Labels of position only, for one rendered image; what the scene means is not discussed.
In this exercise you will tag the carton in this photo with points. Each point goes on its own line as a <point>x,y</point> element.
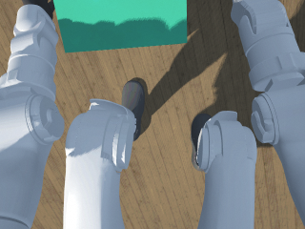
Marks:
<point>100,25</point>

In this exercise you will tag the robot left upper arm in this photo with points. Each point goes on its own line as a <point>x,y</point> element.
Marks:
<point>29,124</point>

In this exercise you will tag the robot right forearm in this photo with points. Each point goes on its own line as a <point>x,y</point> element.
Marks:
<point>269,44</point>

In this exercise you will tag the robot left forearm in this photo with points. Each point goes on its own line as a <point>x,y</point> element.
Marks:
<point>33,57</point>

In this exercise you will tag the robot right upper arm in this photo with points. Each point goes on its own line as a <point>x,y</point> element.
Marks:
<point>278,118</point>

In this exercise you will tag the left robot hand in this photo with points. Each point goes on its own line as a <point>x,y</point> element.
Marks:
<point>47,7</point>

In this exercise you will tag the robot left shin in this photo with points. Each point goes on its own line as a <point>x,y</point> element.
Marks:
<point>97,104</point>

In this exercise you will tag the right robot foot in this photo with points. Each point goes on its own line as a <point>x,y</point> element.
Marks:
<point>198,123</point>

